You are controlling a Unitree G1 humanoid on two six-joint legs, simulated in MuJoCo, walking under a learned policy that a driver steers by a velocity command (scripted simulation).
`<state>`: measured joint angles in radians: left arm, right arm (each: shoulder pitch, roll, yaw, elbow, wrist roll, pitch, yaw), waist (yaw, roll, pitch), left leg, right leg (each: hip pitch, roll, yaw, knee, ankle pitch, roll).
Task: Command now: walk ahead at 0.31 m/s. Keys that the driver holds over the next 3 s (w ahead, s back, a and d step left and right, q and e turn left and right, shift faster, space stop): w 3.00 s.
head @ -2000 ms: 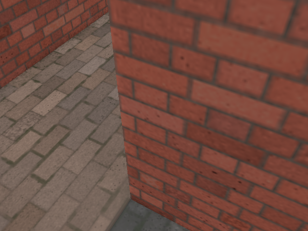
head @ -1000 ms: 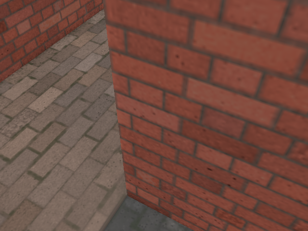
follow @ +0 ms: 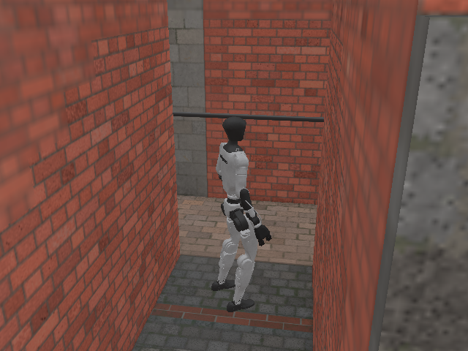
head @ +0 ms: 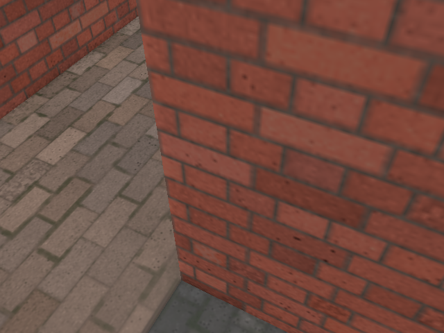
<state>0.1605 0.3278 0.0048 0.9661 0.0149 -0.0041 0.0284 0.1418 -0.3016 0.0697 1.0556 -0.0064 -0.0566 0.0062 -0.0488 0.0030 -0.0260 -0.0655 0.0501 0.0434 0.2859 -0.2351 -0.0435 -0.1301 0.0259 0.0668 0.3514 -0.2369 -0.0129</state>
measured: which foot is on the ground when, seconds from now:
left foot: down 0.00-1.00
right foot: down 0.00-1.00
